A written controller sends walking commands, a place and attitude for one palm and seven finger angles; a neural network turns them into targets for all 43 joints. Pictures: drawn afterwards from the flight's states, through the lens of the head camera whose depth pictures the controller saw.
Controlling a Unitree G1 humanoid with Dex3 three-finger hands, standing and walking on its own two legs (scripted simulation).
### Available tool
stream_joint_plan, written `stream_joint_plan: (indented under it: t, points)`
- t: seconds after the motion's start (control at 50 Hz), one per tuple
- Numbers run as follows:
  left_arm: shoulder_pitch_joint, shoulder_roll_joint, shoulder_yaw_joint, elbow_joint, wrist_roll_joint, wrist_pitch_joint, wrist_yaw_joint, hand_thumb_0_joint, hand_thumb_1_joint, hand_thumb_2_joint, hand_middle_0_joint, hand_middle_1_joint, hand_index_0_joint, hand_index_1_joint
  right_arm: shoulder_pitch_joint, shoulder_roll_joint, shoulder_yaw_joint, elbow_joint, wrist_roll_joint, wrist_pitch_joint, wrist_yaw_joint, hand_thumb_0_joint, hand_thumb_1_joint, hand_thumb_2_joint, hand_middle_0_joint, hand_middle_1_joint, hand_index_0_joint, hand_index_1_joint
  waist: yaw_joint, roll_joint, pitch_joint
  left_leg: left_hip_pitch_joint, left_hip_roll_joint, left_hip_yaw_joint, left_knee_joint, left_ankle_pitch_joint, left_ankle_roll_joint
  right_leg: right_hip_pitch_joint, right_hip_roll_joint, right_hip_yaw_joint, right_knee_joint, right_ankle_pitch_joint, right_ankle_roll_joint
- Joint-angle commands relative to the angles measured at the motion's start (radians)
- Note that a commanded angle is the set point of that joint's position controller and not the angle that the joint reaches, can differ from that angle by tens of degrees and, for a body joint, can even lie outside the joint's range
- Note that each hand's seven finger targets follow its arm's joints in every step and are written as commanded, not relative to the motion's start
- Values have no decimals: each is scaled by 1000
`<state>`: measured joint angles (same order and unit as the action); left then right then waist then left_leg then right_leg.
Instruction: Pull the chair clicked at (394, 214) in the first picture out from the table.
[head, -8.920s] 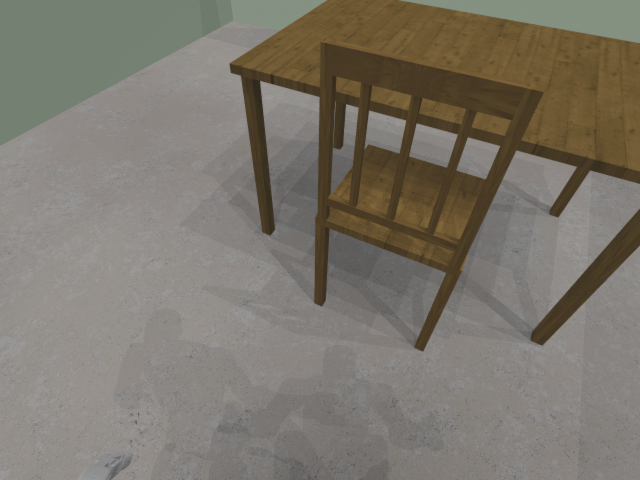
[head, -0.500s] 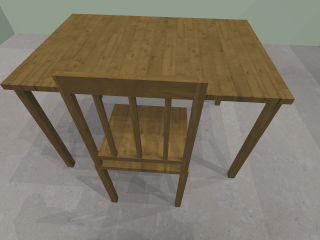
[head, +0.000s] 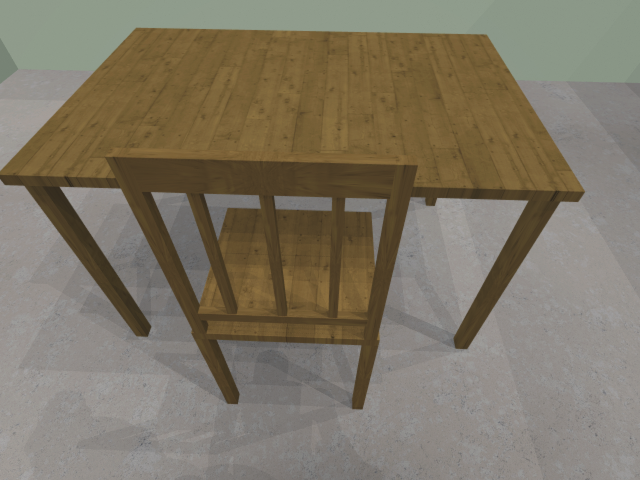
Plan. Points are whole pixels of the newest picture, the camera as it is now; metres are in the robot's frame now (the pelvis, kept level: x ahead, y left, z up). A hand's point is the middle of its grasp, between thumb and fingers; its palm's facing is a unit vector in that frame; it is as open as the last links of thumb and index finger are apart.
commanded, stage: look again from close up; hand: left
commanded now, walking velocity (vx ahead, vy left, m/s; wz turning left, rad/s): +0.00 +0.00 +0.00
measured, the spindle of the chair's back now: (275, 263) +0.47 +0.11 -0.06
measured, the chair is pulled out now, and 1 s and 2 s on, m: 0.00 0.00 0.00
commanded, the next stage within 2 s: raise the hand toward the chair's back in 1.08 s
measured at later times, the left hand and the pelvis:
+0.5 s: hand out of the picture -0.01 +0.13 -0.17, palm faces +0.02 -0.99 -0.16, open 7.3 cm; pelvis +0.02 -0.01 +0.00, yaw -1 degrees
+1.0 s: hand out of the picture +0.02 +0.13 -0.17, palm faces +0.01 -0.98 -0.17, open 7.3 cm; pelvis +0.04 -0.03 +0.00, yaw -1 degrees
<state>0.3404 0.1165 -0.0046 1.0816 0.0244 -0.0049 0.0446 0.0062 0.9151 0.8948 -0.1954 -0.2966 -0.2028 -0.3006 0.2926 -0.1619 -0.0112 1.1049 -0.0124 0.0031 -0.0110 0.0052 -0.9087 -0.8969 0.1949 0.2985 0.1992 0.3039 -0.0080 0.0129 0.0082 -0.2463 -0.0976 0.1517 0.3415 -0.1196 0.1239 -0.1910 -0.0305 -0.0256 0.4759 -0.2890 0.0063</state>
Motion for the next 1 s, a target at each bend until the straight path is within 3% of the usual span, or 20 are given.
stream_joint_plan:
  t: [0.0,0.14,0.26,0.44,0.5,0.66,0.84,0.86,0.98]
  points:
    - [102,85,10,-2,0,-13,5,0,900,900,-200,-300,-200,-300,32,-99,-17,-27,5,-20,-4,0,-900,-900,200,300,200,300,8,-39,55,57,228,-283,-147,-273,-80,-112,-58,76,-90,-21,-51]
    - [115,78,4,20,-2,-18,7,0,900,900,-200,-300,-200,-300,40,-91,-11,-5,8,-28,-8,0,-900,-900,200,300,200,300,6,-8,33,109,235,-272,-134,-194,-79,-109,-62,72,-85,27,-43]
    - [115,71,0,31,-1,-19,6,0,900,900,-200,-300,-200,-300,36,-79,-7,6,11,-28,-9,0,-900,-900,200,300,200,300,7,-36,81,85,229,-258,-128,-188,-70,-117,-67,83,-113,33,-45]
    - [110,72,-2,34,-6,-27,9,0,900,900,-200,-300,-200,-300,47,-70,0,17,9,-39,-13,0,-900,-900,200,300,200,300,3,-38,23,153,220,-224,-65,-3,-66,-82,-79,98,-115,116,-49]
    - [104,74,-2,34,-7,-26,9,0,900,900,-200,-300,-200,-300,46,-69,3,20,9,-40,-15,0,-900,-900,200,300,200,300,4,-23,34,151,218,-217,-57,24,-66,-77,-80,100,-119,125,-50]
    - [91,78,-2,30,-8,-25,9,0,900,900,-200,-300,-200,-300,46,-63,7,26,10,-40,-17,0,-900,-900,200,300,200,300,9,-43,66,138,217,-209,-48,48,-62,-63,-80,99,-135,139,-49]
    - [90,82,-3,28,-10,-25,10,0,900,900,-200,-300,-200,-300,53,-69,7,30,7,-40,-18,0,-900,-900,200,300,200,300,7,-35,46,169,219,-205,-41,75,-65,-49,-81,101,-136,156,-50]
    - [85,82,-2,26,-10,-25,9,0,900,900,-200,-300,-200,-300,48,-64,7,29,9,-39,-19,0,-900,-900,200,300,200,300,9,-42,69,150,218,-202,-41,71,-62,-51,-79,100,-143,157,-50]
    - [94,85,-3,26,-11,-27,11,0,900,900,-200,-300,-200,-300,51,-70,8,30,8,-42,-20,0,-900,-900,200,300,200,300,8,-38,38,179,218,-200,-27,135,-63,-31,-83,103,-139,196,-50]
